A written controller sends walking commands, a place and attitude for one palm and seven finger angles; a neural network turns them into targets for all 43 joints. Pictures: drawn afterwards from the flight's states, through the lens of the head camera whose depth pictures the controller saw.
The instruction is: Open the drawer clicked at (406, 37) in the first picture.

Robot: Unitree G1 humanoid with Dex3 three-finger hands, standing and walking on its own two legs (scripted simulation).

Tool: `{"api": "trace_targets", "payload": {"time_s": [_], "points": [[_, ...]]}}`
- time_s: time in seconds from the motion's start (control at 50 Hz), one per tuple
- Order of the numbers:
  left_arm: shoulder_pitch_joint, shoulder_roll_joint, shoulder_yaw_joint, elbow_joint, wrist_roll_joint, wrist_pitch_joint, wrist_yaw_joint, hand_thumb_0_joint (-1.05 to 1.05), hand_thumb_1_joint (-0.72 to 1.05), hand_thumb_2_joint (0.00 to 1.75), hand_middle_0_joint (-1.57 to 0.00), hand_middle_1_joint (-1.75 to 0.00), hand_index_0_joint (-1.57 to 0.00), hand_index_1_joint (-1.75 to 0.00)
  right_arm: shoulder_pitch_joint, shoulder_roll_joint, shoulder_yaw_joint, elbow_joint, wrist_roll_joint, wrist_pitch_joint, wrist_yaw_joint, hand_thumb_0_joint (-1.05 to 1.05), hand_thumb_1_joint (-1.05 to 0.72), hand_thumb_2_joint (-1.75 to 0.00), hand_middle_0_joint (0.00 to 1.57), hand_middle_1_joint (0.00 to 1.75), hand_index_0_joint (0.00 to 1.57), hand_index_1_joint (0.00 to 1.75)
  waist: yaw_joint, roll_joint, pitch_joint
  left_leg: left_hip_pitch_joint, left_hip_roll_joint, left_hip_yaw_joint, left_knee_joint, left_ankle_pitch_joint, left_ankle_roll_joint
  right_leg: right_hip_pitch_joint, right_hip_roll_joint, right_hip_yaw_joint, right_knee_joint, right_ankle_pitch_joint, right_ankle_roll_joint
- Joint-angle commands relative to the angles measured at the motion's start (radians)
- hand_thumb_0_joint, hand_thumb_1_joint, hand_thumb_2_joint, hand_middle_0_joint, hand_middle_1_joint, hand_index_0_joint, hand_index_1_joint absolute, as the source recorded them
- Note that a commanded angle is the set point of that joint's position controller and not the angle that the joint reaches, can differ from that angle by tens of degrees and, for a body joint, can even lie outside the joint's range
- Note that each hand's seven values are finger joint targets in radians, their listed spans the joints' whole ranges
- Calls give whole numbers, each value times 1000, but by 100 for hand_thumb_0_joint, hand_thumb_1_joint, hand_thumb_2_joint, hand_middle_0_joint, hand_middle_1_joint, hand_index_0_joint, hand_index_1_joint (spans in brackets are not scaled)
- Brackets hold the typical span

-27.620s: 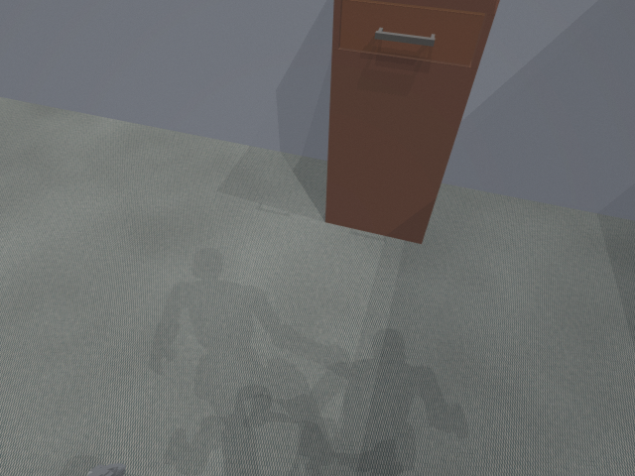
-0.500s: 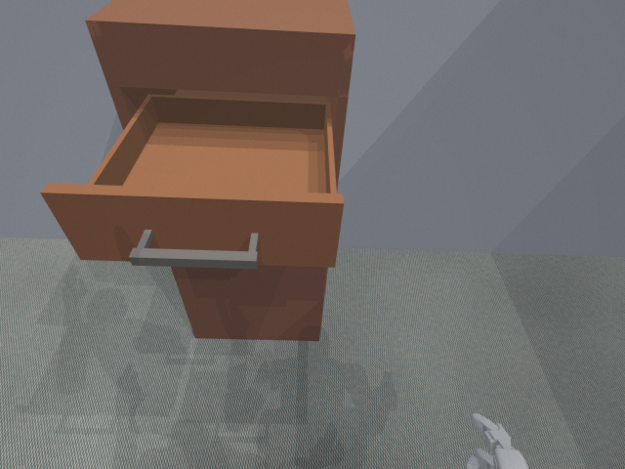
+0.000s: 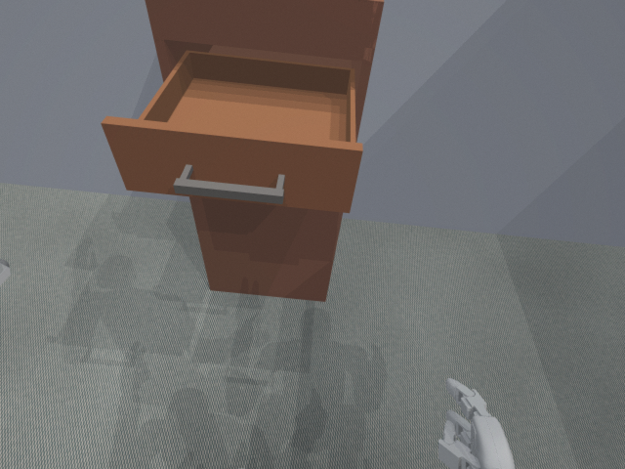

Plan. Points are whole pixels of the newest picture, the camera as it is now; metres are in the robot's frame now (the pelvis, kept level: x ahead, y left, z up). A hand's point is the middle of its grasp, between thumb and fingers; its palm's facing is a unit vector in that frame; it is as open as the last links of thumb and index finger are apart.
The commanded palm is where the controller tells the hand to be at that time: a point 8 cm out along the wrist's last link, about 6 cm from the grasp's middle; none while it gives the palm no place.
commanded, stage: stop stepping back and stand still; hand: left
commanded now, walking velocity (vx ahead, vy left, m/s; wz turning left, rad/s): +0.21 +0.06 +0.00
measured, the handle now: (232, 183) +0.50 +0.17 +0.08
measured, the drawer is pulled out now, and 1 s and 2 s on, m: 0.30 0.30 0.30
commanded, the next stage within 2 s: let the arm hang, fingers relaxed in 0.60 s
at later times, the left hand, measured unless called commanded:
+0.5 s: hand (23, 292) +0.17 +0.22 +0.26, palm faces +0.45 -0.77 -0.45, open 7.4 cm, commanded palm +0.10 +0.27 +0.26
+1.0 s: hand out of the picture +0.02 +0.17 -0.16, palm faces -0.06 -0.98 -0.19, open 7.3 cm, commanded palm none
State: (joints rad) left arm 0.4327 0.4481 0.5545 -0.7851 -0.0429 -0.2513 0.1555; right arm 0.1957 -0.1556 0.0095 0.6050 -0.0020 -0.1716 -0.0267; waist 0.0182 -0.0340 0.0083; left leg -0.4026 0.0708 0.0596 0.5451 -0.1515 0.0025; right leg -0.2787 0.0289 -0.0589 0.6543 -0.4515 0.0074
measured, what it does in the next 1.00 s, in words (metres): steps on the spot: right foot, then left foot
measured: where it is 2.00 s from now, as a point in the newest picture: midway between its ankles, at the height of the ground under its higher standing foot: outside the picture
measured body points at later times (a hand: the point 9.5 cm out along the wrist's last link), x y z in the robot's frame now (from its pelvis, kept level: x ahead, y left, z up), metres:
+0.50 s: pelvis -0.03 -0.01 +0.00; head -0.03 +0.01 +0.45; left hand +0.14 +0.26 +0.28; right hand +0.10 -0.24 -0.08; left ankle +0.00 +0.11 -0.73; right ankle -0.04 -0.10 -0.73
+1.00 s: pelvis -0.04 -0.01 +0.00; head -0.02 -0.01 +0.45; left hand +0.02 +0.22 -0.15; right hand +0.06 -0.28 -0.13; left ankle +0.00 +0.10 -0.73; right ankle -0.04 -0.12 -0.73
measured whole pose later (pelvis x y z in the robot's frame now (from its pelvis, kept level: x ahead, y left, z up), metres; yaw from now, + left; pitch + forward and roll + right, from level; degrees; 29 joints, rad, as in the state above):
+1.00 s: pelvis -0.04 -0.01 +0.00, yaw +2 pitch -2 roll +0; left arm 0.28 0.19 -0.04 0.88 0.03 0.06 -0.01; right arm 0.17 -0.28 -0.01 0.91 -0.01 0.02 0.00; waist -0.04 0.00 0.06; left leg -0.29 -0.01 0.02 0.58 -0.24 0.01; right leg -0.24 0.02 0.01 0.60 -0.33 -0.02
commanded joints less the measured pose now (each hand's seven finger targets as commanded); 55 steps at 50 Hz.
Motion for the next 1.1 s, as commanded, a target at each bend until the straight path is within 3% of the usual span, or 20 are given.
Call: {"api": "trace_targets", "payload": {"time_s": [0.0,0.02,0.06,0.14,0.2,0.26,0.3,0.36,0.46,0.5,0.66,0.68,0.7,0.74,0.8,0.84,0.86,0.9,1.02,1.08], "points": [[-154,245,114,-68,-10,-21,19,0,90,90,-20,-30,-20,-30,-76,-165,-50,-129,-8,0,-20,0,-90,-90,20,30,20,30,-50,-71,-40,76,-27,-10,178,-250,-31,-121,-260,330,-483,-143,-155],[-214,253,102,-77,-8,-20,22,0,90,90,-20,-30,-20,-30,-81,-156,-45,-117,-3,5,-25,0,-90,-90,20,30,20,30,-34,-138,-68,69,-47,-33,301,-227,-35,-157,-331,390,-514,-223,-172],[-160,221,93,-32,-3,-6,21,0,90,90,-20,-30,-20,-30,-80,-163,-50,-112,4,10,-31,0,-90,-90,20,30,20,30,-32,-129,-54,37,-45,-41,403,-223,-22,-162,-311,364,-492,-184,-165],[-95,168,47,-28,2,-17,23,0,90,90,-20,-30,-20,-30,-57,-160,-30,-104,-6,8,-42,0,-90,-90,20,30,20,30,-48,-45,-28,128,-28,-15,-32,-203,17,-83,-231,210,-382,-44,-118],[-124,175,41,-112,1,-45,24,0,90,90,-20,-30,-20,-30,-57,-204,-48,-143,-2,-13,-52,0,-90,-90,20,30,20,30,-36,197,-33,119,125,-250,-239,-277,87,-46,-56,82,-130,84,-41],[-138,204,71,-157,22,-63,23,0,90,90,-20,-30,-20,-30,-58,-172,-40,-132,-9,-30,-50,0,-90,-90,20,30,20,30,-44,316,-24,41,212,-377,-397,-526,110,-75,-20,16,109,32,-13],[-70,187,67,-126,24,-62,27,0,90,90,-20,-30,-20,-30,-41,-169,-42,-118,-10,-49,-41,0,-90,-90,20,30,20,30,-36,203,-48,101,199,-291,-312,-277,113,-49,-30,10,14,39,-13],[-28,192,74,-115,15,-54,24,0,90,90,-20,-30,-20,-30,-47,-188,-43,-120,-5,-47,-37,0,-90,-90,20,30,20,30,-36,180,-79,76,126,-152,-197,-101,63,103,-31,-5,-200,175,-22],[-5,221,120,-54,-15,-52,23,0,90,90,-20,-30,-20,-30,-30,-169,-53,-108,8,-21,-26,0,-90,-90,20,30,20,30,-45,-37,-105,76,3,-36,45,-141,9,54,-217,273,-358,195,-106],[1,198,100,-51,-16,-47,24,0,90,90,-20,-30,-20,-30,-35,-151,-44,-103,14,-9,-23,0,-90,-90,20,30,20,30,-48,-49,-80,67,-15,-31,78,-122,-1,56,-261,285,-385,268,-131],[15,195,92,-87,-7,-66,15,0,90,90,-20,-30,-20,-30,-54,-171,-44,-124,6,-18,-39,0,-90,-90,20,30,20,30,-31,123,-111,173,75,-131,-146,181,32,93,-69,65,-223,414,-14],[35,-57,-435,829,69,106,-125,0,90,90,-20,-30,-20,-30,-103,-379,-112,107,37,-74,26,0,-90,-90,20,30,20,30,-92,160,-60,140,92,-137,-4,399,60,-51,-122,11,9,563,-15],[16,-71,-420,869,79,217,-147,0,90,90,-20,-30,-20,-30,-33,-323,-119,129,18,6,27,0,-90,-90,20,30,20,30,-68,176,-130,190,112,-147,-52,522,73,-67,-97,61,37,344,-12],[-68,-95,-445,911,77,259,-149,0,90,90,-20,-30,-20,-30,-18,-294,-87,113,-6,76,18,0,-90,-90,20,30,20,30,-59,117,-123,143,197,-281,-112,433,163,-142,-47,93,190,-42,-3],[-94,-36,-454,1107,78,248,-152,0,90,90,-20,-30,-20,-30,-76,-300,-65,103,-22,109,14,0,-90,-90,20,30,20,30,5,-61,-131,102,140,-229,-46,403,141,38,-61,106,-19,143,-18],[-128,48,-458,1260,85,244,-153,0,90,90,-20,-30,-20,-30,-76,-255,-58,125,-6,127,19,0,-90,-90,20,30,20,30,-14,-186,-89,38,-33,-106,27,-29,37,82,-207,285,-249,361,-67],[-180,63,-471,1326,77,250,-155,0,90,90,-20,-30,-20,-30,-41,-229,-53,150,-9,146,25,0,-90,-90,20,30,20,30,-45,-115,-23,78,-68,-75,35,-166,24,-18,-265,325,-304,271,-111],[-240,62,-492,1446,70,247,-146,0,90,90,-20,-30,-20,-30,-70,-251,-54,195,-22,172,17,0,-90,-90,20,30,20,30,-39,-166,14,113,-74,-74,58,-188,15,-25,-224,323,-334,323,-119],[-183,-39,-516,1721,50,244,-139,0,90,90,-20,-30,-20,-30,-26,-219,-37,339,-13,168,1,0,-90,-90,20,30,20,30,-26,196,-18,217,27,-150,-155,25,30,77,-109,189,-298,291,-60],[-157,-57,-522,1802,50,241,-139,0,90,90,-20,-30,-20,-30,12,-221,-40,390,-9,168,-6,0,-90,-90,20,30,20,30,-30,122,-23,231,32,-157,-182,-7,34,102,-109,170,-330,275,-62]]}}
